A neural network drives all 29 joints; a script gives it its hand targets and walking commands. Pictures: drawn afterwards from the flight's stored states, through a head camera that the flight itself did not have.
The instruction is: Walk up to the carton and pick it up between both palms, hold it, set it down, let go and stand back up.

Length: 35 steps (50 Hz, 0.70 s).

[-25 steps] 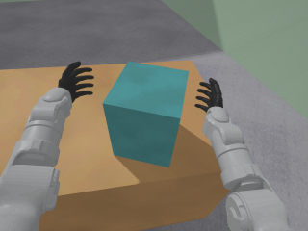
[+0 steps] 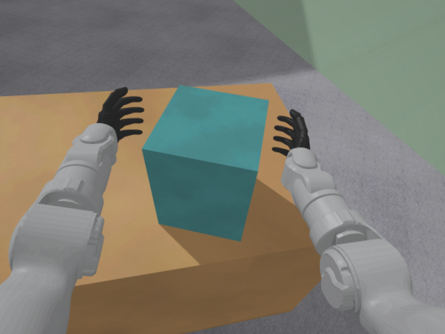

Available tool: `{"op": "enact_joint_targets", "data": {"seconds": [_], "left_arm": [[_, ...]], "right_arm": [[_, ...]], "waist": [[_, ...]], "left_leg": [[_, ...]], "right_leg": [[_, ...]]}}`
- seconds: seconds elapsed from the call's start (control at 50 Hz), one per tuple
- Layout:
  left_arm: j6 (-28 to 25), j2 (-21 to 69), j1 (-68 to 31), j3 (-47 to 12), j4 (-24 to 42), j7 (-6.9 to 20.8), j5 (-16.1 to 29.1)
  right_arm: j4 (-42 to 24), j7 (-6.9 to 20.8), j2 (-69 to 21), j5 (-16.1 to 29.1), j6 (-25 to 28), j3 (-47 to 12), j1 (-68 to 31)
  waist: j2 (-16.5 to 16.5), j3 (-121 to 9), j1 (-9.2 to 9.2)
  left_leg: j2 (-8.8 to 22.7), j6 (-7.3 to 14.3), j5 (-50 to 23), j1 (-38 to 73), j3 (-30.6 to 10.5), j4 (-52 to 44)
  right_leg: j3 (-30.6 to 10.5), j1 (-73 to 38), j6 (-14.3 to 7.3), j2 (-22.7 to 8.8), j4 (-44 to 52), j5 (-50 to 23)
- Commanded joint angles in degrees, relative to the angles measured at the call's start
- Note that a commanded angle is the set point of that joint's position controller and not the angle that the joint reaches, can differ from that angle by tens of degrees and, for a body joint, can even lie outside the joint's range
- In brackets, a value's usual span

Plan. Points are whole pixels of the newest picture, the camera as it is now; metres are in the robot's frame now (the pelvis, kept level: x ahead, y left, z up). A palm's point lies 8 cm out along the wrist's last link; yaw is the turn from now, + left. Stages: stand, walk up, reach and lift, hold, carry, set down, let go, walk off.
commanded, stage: reach and lift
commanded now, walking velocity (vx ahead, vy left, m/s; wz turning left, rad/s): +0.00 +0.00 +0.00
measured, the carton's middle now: (210, 165) +0.49 -0.04 +0.02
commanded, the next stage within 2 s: none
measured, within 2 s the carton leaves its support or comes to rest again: neither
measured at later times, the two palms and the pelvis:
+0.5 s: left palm (132, 158) +0.49 +0.13 +0.06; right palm (294, 180) +0.40 -0.20 +0.05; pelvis +0.00 +0.00 -0.01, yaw -1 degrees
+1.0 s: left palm (147, 160) +0.48 +0.10 +0.06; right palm (288, 182) +0.39 -0.18 +0.05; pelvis +0.00 +0.00 -0.01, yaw -1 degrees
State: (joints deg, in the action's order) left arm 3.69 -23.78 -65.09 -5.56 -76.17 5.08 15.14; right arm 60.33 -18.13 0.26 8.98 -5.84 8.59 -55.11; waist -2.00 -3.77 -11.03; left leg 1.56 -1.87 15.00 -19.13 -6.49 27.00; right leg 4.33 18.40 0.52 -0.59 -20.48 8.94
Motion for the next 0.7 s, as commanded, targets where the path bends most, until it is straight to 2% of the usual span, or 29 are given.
{"op": "enact_joint_targets", "data": {"seconds": [0.0, 0.06, 0.08, 0.2, 0.24, 0.3, 0.32, 0.36, 0.46, 0.48, 0.52, 0.58, 0.68], "left_arm": [[-6.35, -5.24, -24.93, 2.44, 2.86, -0.51, -3.39], [-8.45, -4.97, -25.06, 3.04, 1.98, -0.72, -3.81], [-9.28, -4.91, -25.07, 3.01, 1.71, -0.75, -4.09], [-13.03, -3.66, -24.43, 4.08, -0.88, -1.18, -4.43], [-13.84, -2.22, -23.76, 4.03, -1.28, -1.55, -5.82], [-15.19, -1.98, -24.35, 4.44, -1.37, -1.70, -6.03], [-15.76, -2.08, -24.62, 4.71, 0.38, -1.85, -6.16], [-16.40, -2.05, -24.39, 5.58, 1.51, -2.12, -6.78], [-16.96, -0.34, -24.62, 6.14, 3.54, -2.66, -7.86], [-16.97, -0.03, -24.09, 6.88, 3.08, -2.68, -8.40], [-17.27, 0.83, -24.74, 6.95, 4.96, -2.95, -8.94], [-17.15, 3.17, -24.29, 7.20, 4.74, -2.68, -9.07], [-17.17, 5.79, -24.94, 9.27, 6.01, -2.88, -12.14]], "right_arm": [[-5.96, 1.11, 8.38, 0.90, 6.98, -0.47, -20.88], [-6.20, 1.24, 7.46, 0.78, 8.91, -0.90, -20.46], [-5.66, 1.48, 7.19, 0.56, 9.44, -1.12, -19.94], [-5.81, 1.69, 6.14, -0.61, 13.85, -1.54, -18.30], [-4.24, 1.95, 6.30, -1.06, 15.36, -0.91, -17.73], [-5.49, 1.97, 5.67, -0.77, 17.29, -1.23, -17.74], [-5.88, 2.02, 5.87, -0.81, 17.89, -0.85, -17.18], [-6.78, 2.13, 5.85, 0.03, 18.89, -1.29, -16.74], [-5.45, 2.59, 6.52, 0.31, 20.61, -0.39, -16.21], [-5.00, 2.60, 6.09, 0.41, 20.75, -0.81, -15.60], [-5.25, 2.58, 5.12, 0.03, 21.02, -0.20, -15.94], [-5.23, 2.59, 3.22, -0.23, 21.33, -0.35, -16.58], [-5.20, 2.37, 0.02, -2.25, 21.53, 1.38, -17.18]], "waist": [[8.43, -35.00, -2.36], [8.51, -38.07, -1.21], [8.68, -38.24, -1.38], [9.07, -42.89, 0.17], [10.24, -43.52, 0.19], [10.39, -47.58, 1.01], [10.43, -48.86, 0.56], [11.50, -51.56, 1.44], [13.36, -52.59, 1.10], [13.05, -51.74, 1.56], [13.91, -52.25, 1.11], [12.73, -50.68, 1.32], [12.97, -49.37, 1.55]], "left_leg": [[-3.35, -2.05, -22.08, 2.76, 7.70, 0.53], [-3.21, -1.73, -20.85, 0.59, 7.91, 0.61], [-3.16, -1.72, -20.76, 0.44, 8.12, 0.87], [-3.02, -2.27, -21.70, -2.50, 8.58, 3.55], [-2.77, -2.98, -22.45, -2.40, 8.69, 4.31], [-3.15, -3.26, -24.29, -3.95, 9.03, 5.74], [-3.22, -3.46, -24.85, -3.12, 8.93, 5.84], [-3.40, -3.88, -27.35, -2.55, 9.27, 6.55], [-3.11, -5.18, -31.95, 0.78, 9.08, 7.73], [-3.22, -5.05, -31.96, 0.34, 9.30, 7.68], [-3.44, -5.01, -31.39, -0.17, 9.50, 7.71], [-3.30, -4.84, -31.73, -0.25, 9.35, 7.59], [-3.41, -4.44, -30.00, -1.30, 9.79, 6.65]], "right_leg": [[-0.25, -14.57, 0.37, 2.15, -3.98, -28.85], [-0.58, -14.35, 0.29, 2.06, -4.50, -27.69], [-0.28, -13.41, 0.64, 1.96, -4.80, -27.10], [-0.26, -9.88, 0.71, 2.13, -6.50, -26.86], [0.14, -7.62, 0.54, 2.27, -6.81, -26.07], [-0.22, -7.75, 0.85, 2.15, -7.80, -28.83], [-0.22, -8.47, 0.86, 2.20, -7.83, -29.89], [-0.23, -8.61, 0.81, 2.23, -8.02, -31.34], [0.50, -6.01, 0.52, 2.76, -7.77, -32.68], [0.24, -6.27, 0.59, 2.63, -7.74, -33.06], [-0.01, -6.59, 0.54, 2.43, -7.75, -32.98], [0.15, -6.56, 0.76, 2.18, -7.72, -33.69], [-0.17, -7.21, 0.80, 1.85, -7.14, -32.42]]}}
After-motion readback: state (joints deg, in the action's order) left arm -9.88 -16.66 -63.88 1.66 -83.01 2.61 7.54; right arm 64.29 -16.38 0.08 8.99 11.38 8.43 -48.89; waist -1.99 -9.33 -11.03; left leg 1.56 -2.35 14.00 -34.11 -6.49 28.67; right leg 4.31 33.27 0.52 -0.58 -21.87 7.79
